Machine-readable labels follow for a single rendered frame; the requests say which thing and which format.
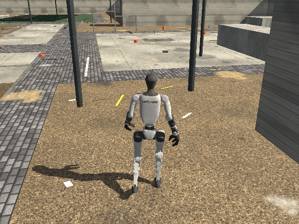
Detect humanoid robot head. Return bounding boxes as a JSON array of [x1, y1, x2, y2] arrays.
[[143, 74, 158, 96]]

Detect left robot hand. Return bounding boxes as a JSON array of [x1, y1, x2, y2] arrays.
[[124, 123, 135, 131]]

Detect left robot forearm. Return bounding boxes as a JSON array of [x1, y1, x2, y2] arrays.
[[125, 111, 132, 125]]

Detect robot right upper arm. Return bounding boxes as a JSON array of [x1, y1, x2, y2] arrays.
[[160, 94, 173, 121]]

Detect robot left shin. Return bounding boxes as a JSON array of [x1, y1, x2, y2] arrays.
[[133, 155, 140, 187]]

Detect right robot forearm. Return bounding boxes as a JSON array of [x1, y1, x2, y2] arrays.
[[168, 114, 178, 136]]

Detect right robot hand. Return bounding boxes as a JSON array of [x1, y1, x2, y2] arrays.
[[169, 134, 179, 146]]

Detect robot left upper arm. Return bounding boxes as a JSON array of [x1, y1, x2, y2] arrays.
[[128, 93, 141, 118]]

